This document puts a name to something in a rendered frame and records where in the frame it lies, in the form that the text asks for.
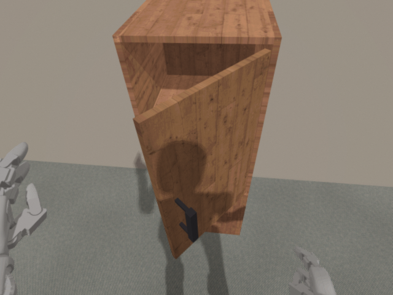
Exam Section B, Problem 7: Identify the robot left hand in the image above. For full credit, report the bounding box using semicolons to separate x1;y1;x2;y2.
0;142;47;255

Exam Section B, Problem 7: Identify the robot right hand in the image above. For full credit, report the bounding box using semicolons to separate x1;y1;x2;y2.
289;246;336;295

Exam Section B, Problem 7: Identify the handle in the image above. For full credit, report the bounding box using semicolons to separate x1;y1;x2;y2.
175;198;198;243

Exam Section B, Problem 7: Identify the robot left forearm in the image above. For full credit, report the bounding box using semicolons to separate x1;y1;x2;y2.
0;255;17;295

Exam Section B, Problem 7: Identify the cupboard door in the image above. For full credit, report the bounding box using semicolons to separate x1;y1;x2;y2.
133;49;271;259

